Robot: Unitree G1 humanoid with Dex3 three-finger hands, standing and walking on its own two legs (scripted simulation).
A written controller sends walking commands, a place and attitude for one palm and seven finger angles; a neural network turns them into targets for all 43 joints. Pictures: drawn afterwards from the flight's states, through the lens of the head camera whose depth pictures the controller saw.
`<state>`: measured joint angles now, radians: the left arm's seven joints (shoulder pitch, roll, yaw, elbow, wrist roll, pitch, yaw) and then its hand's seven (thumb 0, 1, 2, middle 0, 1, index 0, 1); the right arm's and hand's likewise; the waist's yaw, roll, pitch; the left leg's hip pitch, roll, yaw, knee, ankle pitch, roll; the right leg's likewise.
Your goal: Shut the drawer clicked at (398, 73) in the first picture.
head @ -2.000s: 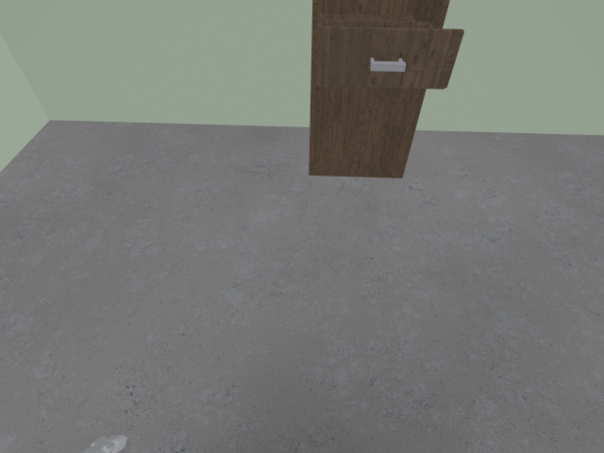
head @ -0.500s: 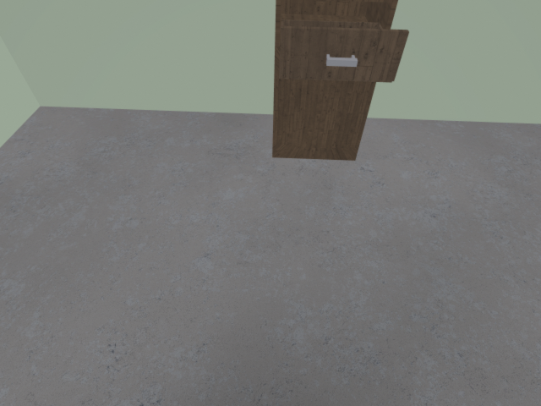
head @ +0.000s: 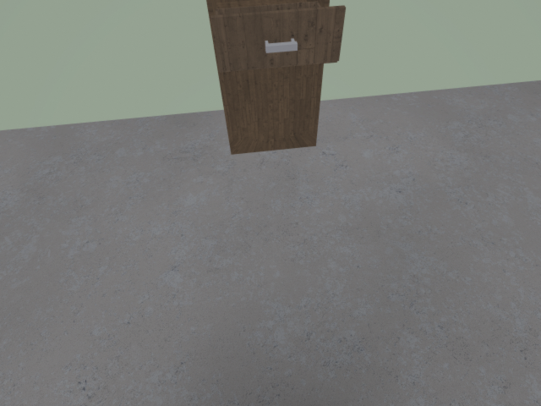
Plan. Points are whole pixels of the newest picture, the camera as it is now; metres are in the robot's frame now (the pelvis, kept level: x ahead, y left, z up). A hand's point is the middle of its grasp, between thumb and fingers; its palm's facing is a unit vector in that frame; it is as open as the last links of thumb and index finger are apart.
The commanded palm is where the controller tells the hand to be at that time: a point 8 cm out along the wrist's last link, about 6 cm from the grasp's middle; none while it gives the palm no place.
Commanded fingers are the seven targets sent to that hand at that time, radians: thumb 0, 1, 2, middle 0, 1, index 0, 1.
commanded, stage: walk to a spot facing it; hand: left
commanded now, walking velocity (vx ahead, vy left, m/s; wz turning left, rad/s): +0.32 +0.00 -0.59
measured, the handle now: (280, 44) +1.19 +0.06 -0.02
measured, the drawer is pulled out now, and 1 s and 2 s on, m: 0.30 0.30 0.30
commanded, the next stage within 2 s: none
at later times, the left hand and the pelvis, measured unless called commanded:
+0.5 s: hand (164, 400) +0.16 +0.21 -0.17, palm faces -0.10 -0.98 -0.19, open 7.4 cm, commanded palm none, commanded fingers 0.00 0.90 0.90 -0.20 -0.30 -0.20 -0.30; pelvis +0.21 +0.02 +0.00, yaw -14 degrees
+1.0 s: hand (243, 206) +0.58 +0.12 -0.15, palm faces -0.50 -0.85 -0.12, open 7.4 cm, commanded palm none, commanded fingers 0.00 0.90 0.90 -0.20 -0.30 -0.20 -0.30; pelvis +0.41 +0.02 +0.02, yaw -30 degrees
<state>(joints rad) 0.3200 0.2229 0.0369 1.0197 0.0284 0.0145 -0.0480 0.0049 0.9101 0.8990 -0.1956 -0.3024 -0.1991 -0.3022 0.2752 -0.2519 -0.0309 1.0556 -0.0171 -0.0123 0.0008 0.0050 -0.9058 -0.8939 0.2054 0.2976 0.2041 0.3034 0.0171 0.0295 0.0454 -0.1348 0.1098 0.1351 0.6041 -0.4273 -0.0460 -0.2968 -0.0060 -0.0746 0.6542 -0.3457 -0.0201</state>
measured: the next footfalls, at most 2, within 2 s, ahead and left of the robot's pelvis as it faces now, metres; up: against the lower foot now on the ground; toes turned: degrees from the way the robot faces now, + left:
left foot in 0.50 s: +0.37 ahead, +0.09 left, +0.00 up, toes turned -8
right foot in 1.18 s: +0.54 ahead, -0.15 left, +0.00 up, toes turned -45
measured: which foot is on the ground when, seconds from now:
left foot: down 0.00-0.00, up 0.02-0.48, down 0.50-1.00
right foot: down 0.00-0.50, up 0.52-1.00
